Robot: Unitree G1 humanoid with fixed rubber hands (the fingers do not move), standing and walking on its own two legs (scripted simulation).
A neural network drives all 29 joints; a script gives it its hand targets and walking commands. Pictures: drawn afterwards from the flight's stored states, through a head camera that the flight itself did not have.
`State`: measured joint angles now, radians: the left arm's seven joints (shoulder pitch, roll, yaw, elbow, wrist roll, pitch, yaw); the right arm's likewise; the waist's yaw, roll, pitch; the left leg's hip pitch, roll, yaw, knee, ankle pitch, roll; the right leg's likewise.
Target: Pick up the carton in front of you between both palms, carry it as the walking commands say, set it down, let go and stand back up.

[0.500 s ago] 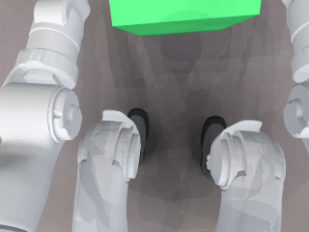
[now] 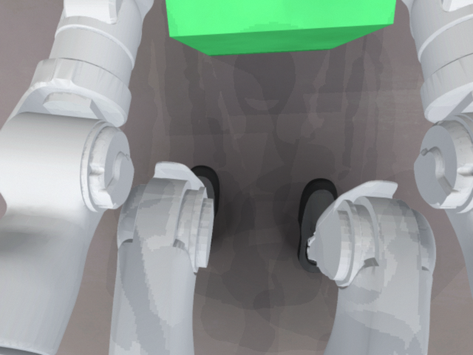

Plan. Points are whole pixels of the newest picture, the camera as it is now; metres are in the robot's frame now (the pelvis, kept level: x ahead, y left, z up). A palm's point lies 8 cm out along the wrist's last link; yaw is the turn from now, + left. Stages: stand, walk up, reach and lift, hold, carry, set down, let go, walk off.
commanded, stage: reach and lift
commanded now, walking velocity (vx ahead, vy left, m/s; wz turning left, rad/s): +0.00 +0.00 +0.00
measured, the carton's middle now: out of the picture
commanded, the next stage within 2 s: none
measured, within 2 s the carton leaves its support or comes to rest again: leaves its support in 0.34 s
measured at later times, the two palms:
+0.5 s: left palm out of the picture +0.55 +0.17 -0.09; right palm out of the picture +0.56 -0.13 -0.09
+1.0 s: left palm out of the picture +0.50 +0.17 +0.08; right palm out of the picture +0.51 -0.13 +0.08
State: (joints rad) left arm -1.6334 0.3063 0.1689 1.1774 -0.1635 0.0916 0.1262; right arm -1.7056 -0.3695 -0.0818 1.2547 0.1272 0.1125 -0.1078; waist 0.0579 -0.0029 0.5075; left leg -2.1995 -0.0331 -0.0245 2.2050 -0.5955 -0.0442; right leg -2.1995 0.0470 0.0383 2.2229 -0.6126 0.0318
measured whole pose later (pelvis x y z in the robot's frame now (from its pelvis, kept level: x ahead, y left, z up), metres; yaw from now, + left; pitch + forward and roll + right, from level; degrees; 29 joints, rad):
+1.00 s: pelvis +0.00 +0.00 +0.14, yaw +0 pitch +44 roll +1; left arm -1.08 0.02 0.50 0.65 0.20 0.40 0.05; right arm -1.12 -0.01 -0.44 0.69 -0.23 0.41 -0.06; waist 0.04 0.01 -0.12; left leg -1.97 -0.10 -0.09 1.67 -0.46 -0.08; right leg -1.97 0.11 0.09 1.69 -0.48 0.06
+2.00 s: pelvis +0.11 +0.00 +0.39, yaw +0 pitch +8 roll +0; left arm -0.25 -0.15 0.26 0.43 0.20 0.45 0.03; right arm -0.24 0.15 -0.26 0.40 -0.20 0.47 -0.04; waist 0.01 0.00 -0.14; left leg -0.42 -0.05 -0.15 0.57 -0.28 -0.02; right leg -0.41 0.06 0.14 0.57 -0.30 0.01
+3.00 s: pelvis +0.10 +0.00 +0.41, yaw +0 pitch -5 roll +0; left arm -0.25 -0.15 0.22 0.29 0.27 0.68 0.01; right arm -0.24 0.15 -0.23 0.29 -0.27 0.68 0.01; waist 0.00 0.01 0.01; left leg -0.08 -0.04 -0.13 0.37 -0.20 -0.01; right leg -0.08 0.04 0.14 0.38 -0.21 0.01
